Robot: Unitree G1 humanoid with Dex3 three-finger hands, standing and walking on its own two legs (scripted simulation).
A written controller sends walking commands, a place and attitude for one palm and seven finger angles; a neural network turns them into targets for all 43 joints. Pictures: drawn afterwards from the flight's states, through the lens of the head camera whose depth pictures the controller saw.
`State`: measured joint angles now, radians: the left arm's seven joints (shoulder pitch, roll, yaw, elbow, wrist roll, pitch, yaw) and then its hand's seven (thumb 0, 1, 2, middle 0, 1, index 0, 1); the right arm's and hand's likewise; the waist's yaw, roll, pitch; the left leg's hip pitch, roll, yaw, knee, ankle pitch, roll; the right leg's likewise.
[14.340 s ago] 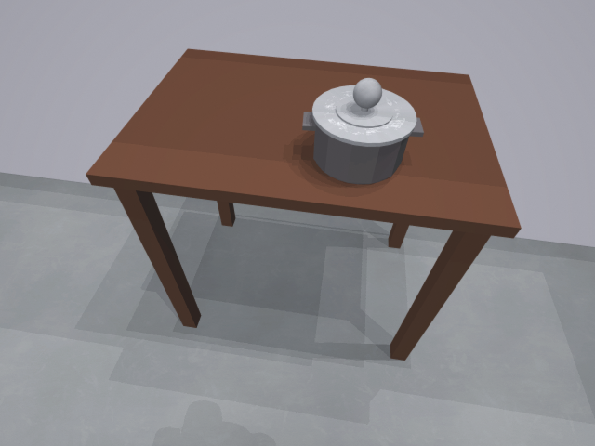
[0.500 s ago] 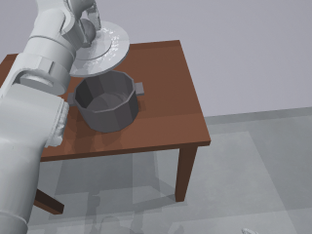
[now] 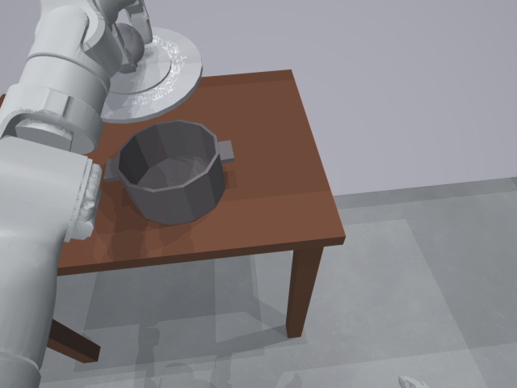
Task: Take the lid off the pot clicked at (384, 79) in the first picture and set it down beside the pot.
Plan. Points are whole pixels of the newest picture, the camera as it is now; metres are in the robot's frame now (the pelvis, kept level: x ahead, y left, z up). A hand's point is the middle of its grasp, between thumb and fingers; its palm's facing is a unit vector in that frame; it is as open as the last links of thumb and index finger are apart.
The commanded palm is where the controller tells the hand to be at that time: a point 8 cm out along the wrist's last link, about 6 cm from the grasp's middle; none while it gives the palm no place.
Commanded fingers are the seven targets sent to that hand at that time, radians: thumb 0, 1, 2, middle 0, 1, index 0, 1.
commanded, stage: move the lid sideways beside the pot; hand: left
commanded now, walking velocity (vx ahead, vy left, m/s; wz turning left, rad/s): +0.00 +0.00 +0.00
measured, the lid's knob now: (123, 44) +0.52 +0.15 +0.27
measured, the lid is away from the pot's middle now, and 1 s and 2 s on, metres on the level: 0.02 0.14 0.24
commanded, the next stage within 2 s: lower the lid onto the table in 1.92 s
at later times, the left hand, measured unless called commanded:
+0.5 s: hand (55, 55) +0.48 +0.22 +0.29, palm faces -0.20 -0.08 -0.98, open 8.2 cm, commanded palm +0.47 +0.22 +0.35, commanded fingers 0.00 0.64 0.93 -0.78 -1.07 -0.78 -1.07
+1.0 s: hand (13, 64) +0.47 +0.27 +0.29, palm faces -0.21 -0.08 -0.98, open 8.2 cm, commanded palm +0.47 +0.28 +0.35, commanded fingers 0.00 0.64 0.93 -0.78 -1.07 -0.78 -1.07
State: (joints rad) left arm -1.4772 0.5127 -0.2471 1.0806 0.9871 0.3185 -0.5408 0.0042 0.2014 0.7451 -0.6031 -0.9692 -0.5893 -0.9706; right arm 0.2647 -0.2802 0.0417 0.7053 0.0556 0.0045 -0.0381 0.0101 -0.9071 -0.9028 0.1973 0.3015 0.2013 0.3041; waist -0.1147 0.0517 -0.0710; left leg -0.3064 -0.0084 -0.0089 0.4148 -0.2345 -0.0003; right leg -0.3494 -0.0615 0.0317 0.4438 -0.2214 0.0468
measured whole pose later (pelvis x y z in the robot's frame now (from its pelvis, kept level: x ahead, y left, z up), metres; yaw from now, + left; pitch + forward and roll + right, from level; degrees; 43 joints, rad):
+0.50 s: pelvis +0.00 +0.01 +0.00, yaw +1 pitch +7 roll +0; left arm -1.42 0.64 -0.25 1.02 0.98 0.27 -0.58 0.00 0.20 0.74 -0.60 -0.97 -0.59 -0.97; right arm 0.26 -0.28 0.04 0.69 0.07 0.06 -0.03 0.01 -0.91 -0.90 0.20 0.30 0.20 0.30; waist -0.10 0.04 -0.06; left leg -0.31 -0.01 -0.02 0.44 -0.24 0.01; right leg -0.33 -0.07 0.02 0.42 -0.21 0.05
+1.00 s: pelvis +0.00 +0.00 +0.00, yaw +0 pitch +7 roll +0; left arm -1.37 0.77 -0.19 1.02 1.00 0.20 -0.59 0.00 0.20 0.74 -0.60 -0.97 -0.59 -0.97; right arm 0.28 -0.30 0.04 0.68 0.09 0.11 -0.03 0.01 -0.91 -0.90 0.20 0.30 0.20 0.30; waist -0.10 0.04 -0.05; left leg -0.32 0.00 -0.02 0.44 -0.24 0.00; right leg -0.33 -0.05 0.02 0.41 -0.20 0.05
